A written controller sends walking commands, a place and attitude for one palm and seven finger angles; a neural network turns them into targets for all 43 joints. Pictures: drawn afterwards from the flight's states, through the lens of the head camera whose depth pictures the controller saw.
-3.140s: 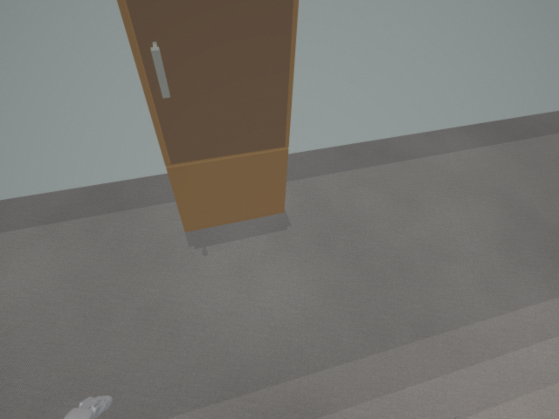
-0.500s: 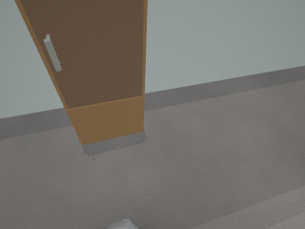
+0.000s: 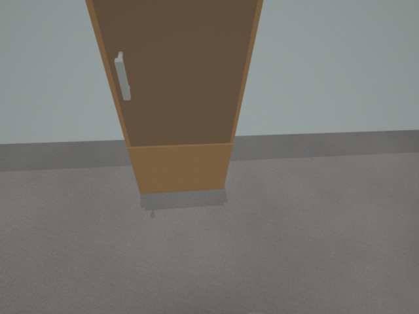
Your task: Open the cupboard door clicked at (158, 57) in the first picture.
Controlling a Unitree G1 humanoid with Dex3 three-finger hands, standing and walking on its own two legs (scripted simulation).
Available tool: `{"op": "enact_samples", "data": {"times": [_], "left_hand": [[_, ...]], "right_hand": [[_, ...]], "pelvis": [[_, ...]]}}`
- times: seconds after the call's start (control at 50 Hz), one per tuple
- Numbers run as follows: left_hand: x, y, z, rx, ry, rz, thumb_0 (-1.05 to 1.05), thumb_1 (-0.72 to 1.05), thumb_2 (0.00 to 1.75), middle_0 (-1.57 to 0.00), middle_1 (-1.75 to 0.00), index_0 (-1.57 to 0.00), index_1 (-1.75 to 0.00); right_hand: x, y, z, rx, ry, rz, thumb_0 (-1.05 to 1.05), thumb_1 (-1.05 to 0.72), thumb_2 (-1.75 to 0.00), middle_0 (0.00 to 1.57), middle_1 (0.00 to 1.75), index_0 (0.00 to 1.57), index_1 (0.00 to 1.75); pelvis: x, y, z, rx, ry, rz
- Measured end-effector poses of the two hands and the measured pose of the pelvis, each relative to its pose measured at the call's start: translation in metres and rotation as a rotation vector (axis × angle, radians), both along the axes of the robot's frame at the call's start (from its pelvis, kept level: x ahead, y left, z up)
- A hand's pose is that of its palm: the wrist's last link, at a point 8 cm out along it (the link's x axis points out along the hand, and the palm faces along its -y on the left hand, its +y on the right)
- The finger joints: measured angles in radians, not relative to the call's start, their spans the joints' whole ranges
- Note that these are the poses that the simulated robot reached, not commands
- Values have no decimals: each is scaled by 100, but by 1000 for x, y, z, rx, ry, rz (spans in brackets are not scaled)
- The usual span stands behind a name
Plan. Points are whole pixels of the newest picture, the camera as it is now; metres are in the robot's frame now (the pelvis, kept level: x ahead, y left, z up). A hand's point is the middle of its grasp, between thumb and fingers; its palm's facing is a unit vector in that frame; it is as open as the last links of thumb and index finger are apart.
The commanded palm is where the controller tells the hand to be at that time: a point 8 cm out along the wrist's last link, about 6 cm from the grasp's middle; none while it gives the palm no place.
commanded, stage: turn to face it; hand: left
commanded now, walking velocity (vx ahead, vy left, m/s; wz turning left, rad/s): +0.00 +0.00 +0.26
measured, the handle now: (123, 76) +0.75 +0.28 +0.01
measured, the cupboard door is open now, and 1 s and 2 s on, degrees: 0 0 0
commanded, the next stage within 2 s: take the last steps up to it in 0.06 s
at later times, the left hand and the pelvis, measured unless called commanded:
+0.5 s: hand out of the picture -0.04 +0.11 -0.15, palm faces +0.24 -0.94 -0.23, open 7.4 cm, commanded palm none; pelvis +0.02 -0.05 +0.01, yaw +9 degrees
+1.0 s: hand out of the picture +0.10 +0.26 -0.18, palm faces +0.21 -0.96 -0.17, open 7.4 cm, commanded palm none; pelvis +0.15 +0.09 +0.00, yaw +8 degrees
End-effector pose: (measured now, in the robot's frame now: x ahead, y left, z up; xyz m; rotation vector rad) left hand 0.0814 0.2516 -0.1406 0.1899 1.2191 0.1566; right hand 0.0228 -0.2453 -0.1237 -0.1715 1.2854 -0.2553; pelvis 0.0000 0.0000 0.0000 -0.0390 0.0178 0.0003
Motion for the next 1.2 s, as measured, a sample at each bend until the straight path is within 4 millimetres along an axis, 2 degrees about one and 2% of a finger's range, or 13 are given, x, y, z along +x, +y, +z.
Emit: {"op": "enact_samples", "data": {"times": [0.2, 0.24, 0.34, 0.48, 0.56, 0.62, 0.7, 0.78, 0.82, 0.88, 1.02, 1.1, 1.2], "left_hand": [[-31, -42, 8, 25, 3, 58, 0, 91, 90, -20, -30, -20, -30], [-44, -52, 9, 35, 3, 71, 0, 91, 90, -20, -30, -20, -30], [-82, -71, 20, 23, 44, 133, 0, 90, 90, -20, -30, -21, -30], [-130, -90, 21, -14, 127, 245, 0, 90, 90, -20, -30, -21, -30], [-159, -100, 18, -54, 213, 316, 0, 90, 90, -20, -30, -21, -30], [-176, -103, 16, -92, 294, 360, 0, 90, 90, -20, -30, -21, -30], [-190, -98, 13, -146, 406, 406, 0, 90, 90, -20, -30, -21, -30], [-188, -75, -1, -194, 502, 422, 0, 90, 90, -20, -30, -21, -30], [-173, -54, -7, -198, 520, 402, 0, 90, 90, -20, -30, -21, -30], [-128, -15, -12, -169, 463, 348, 0, 91, 90, -20, -30, -20, -30], [28, 68, -13, -73, 146, 230, 0, 91, 90, -19, -30, -20, -30], [110, 89, -5, -47, -9, 183, 0, 91, 90, -19, -30, -20, -30], [186, 88, 2, -31, -96, 117, 0, 91, 90, -19, -30, -20, -30]], "right_hand": [[4, -35, -22, 47, 29, 60, 0, -91, -90, 20, 30, 20, 30], [7, -42, -28, 64, 23, 67, 0, -91, -90, 20, 30, 20, 30], [23, -53, -20, 92, 11, 117, 1, -91, -90, 20, 30, 20, 30], [48, -54, -20, 89, 47, 189, 0, -91, -90, 20, 30, 19, 30], [75, -38, -22, 85, 68, 238, 1, -91, -90, 19, 30, 19, 30], [105, -15, -21, 88, 55, 278, 1, -91, -90, 19, 30, 19, 30], [160, 30, -20, 95, 4, 343, 1, -91, -90, 19, 30, 19, 30], [216, 84, -23, 87, -98, 393, 1, -91, -90, 19, 30, 19, 30], [232, 104, -20, 85, -145, 386, 0, -91, -90, 19, 30, 19, 30], [235, 123, -11, 89, -166, 333, 0, -91, -90, 20, 30, 20, 30], [232, 116, 5, 18, -162, 215, -5, -96, -90, 20, 30, 20, 30], [209, 112, -3, 14, -47, 182, -3, -94, -90, 20, 30, 20, 30], [176, 116, -18, 46, 117, 123, -1, -93, -90, 20, 30, 20, 30]], "pelvis": [[-6, -35, -5, 42, -4, 56], [-8, -44, -7, 43, -13, 59], [-1, -56, 5, 68, -26, 88], [18, -52, 8, 72, -31, 157], [33, -39, 6, 65, -24, 183], [47, -24, 3, 58, -14, 194], [68, 3, -3, 46, 2, 200], [92, 37, -18, 32, 6, 192], [101, 51, -20, 36, -6, 175], [118, 66, -12, 33, -23, 147], [154, 89, 1, 39, -32, 131], [175, 95, 1, 46, -38, 132], [202, 95, -4, 52, -49, 138]]}}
